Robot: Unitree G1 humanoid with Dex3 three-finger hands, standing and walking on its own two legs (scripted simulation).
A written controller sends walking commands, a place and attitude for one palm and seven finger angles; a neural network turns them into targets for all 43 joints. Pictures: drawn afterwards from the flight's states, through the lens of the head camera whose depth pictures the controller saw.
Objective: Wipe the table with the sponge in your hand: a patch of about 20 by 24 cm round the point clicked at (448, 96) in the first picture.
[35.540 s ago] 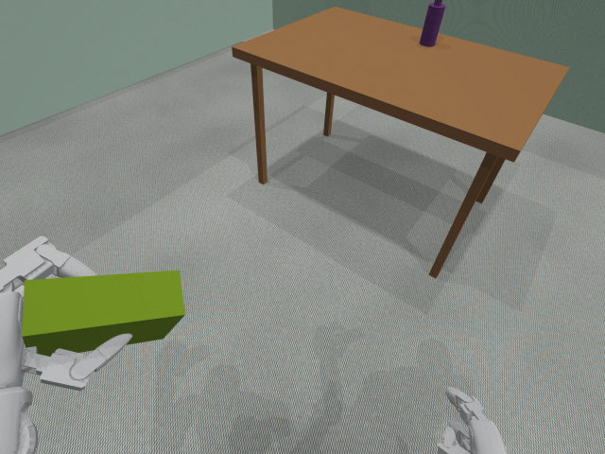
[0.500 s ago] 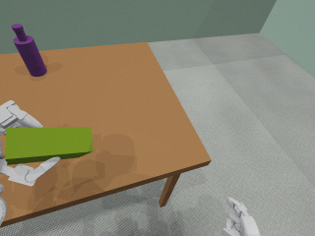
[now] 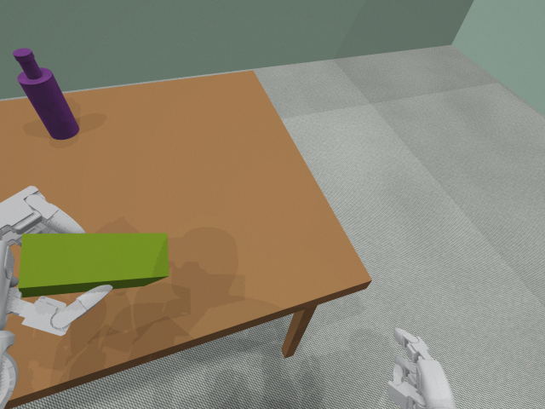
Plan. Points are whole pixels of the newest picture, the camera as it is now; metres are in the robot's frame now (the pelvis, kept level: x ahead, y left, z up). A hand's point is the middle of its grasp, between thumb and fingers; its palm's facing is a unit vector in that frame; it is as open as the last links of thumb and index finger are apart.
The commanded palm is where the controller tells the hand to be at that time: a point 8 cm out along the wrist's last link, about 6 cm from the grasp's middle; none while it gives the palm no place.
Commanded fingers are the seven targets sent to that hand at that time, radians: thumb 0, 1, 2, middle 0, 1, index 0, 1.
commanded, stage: look again from close up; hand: left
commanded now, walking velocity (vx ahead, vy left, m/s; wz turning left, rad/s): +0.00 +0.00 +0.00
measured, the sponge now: (116, 264) +0.24 +0.21 +0.13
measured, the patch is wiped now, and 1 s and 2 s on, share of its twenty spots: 0.00 0.00 0.00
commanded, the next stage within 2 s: shuffle to correct the standing spot in 0.16 s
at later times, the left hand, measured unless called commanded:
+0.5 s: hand (116, 258) +0.23 +0.20 +0.16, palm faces +0.35 -0.85 -0.39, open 9.2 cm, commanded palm +0.17 +0.23 +0.17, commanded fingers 0.00 0.10 1.30 -1.20 -1.60 -1.20 -1.60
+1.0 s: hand (172, 240) +0.26 +0.15 +0.16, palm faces +0.32 -0.87 -0.38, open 9.2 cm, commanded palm +0.20 +0.19 +0.17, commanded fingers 0.00 0.10 1.30 -1.20 -1.60 -1.20 -1.60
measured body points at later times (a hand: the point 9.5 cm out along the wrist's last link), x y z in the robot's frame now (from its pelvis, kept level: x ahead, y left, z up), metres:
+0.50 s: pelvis +0.01 -0.05 +0.00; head +0.02 -0.04 +0.45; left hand +0.21 +0.24 +0.18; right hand +0.18 -0.28 -0.07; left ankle +0.04 +0.04 -0.74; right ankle +0.01 -0.15 -0.74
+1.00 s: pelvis +0.04 -0.09 -0.01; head +0.05 -0.08 +0.44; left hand +0.24 +0.19 +0.18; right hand +0.20 -0.34 -0.08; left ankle +0.04 +0.04 -0.74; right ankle +0.01 -0.15 -0.74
